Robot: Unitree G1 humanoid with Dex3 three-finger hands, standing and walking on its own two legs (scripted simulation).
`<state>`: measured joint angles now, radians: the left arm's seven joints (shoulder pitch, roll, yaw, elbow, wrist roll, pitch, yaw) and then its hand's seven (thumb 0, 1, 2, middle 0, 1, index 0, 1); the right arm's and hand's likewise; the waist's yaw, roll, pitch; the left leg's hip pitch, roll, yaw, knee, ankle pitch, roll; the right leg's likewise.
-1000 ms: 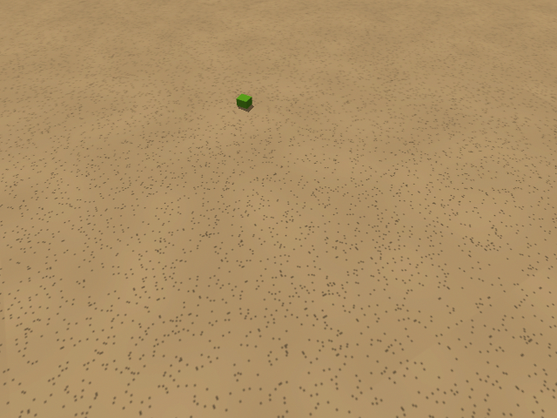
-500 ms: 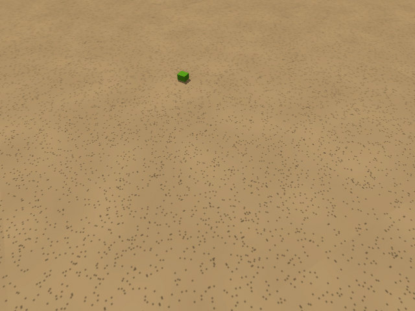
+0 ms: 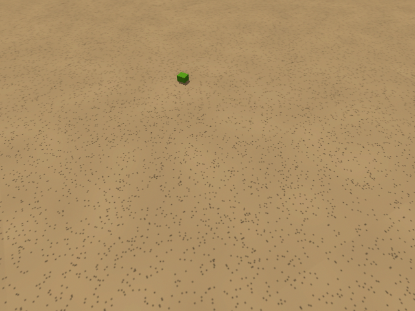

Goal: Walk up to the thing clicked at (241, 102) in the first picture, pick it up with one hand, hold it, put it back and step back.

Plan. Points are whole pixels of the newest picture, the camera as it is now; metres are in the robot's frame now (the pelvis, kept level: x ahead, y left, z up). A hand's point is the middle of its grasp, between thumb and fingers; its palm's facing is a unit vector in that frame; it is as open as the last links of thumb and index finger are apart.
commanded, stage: stand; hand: left
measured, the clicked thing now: (182, 77) +1.97 +0.22 -0.76
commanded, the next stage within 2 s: walk up in 0.12 s
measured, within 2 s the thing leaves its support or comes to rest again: neither
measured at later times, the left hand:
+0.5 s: hand out of the picture +0.08 +0.34 -0.17, palm faces +0.03 -0.93 -0.37, open 7.4 cm
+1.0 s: hand (111, 173) +0.50 +0.30 -0.14, palm faces -0.08 -0.91 -0.41, open 7.4 cm
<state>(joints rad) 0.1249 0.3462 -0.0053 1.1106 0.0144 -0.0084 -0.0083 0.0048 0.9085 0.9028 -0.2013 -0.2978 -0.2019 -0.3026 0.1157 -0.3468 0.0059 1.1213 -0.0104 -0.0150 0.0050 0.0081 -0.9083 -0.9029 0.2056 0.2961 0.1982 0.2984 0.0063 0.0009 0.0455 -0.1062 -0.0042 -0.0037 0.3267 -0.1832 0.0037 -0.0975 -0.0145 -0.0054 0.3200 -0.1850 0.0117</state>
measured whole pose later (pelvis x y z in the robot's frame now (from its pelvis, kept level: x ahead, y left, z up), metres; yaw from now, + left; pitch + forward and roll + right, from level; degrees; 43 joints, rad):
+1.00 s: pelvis +0.35 +0.02 -0.03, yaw -2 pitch -1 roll +0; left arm 0.11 0.43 0.08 0.92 0.02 -0.07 -0.10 0.01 0.91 0.90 -0.20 -0.30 -0.20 -0.30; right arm 0.36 -0.44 -0.07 0.97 -0.01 -0.06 0.05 0.01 -0.91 -0.90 0.21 0.30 0.20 0.30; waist -0.03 0.06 0.04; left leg -0.06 0.11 0.07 0.77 -0.50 0.01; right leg -0.44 -0.06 -0.08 0.63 -0.16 -0.02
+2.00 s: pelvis +0.89 -0.01 -0.01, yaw -1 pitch -2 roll +0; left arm 0.21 0.37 0.04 0.85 0.00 -0.09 -0.06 0.00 0.91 0.90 -0.20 -0.30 -0.20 -0.30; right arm 0.29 -0.43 -0.04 0.91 0.00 -0.06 0.05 0.01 -0.91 -0.90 0.21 0.30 0.20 0.30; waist 0.01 0.06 0.07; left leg -0.42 0.06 -0.01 1.09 -0.32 0.03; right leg -0.27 -0.02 -0.10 0.52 -0.21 -0.05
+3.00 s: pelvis +1.30 -0.03 -0.01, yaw -1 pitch -2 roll +0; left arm 0.32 0.42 0.05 0.85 0.02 -0.08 -0.06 0.00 0.90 0.90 -0.20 -0.30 -0.21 -0.30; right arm 0.27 -0.42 -0.06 0.89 -0.02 -0.05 0.08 0.01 -0.91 -0.90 0.20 0.30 0.20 0.30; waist 0.04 0.04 0.06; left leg -0.47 0.08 0.02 0.73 -0.27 0.00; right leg -0.21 -0.04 -0.10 0.52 -0.28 -0.03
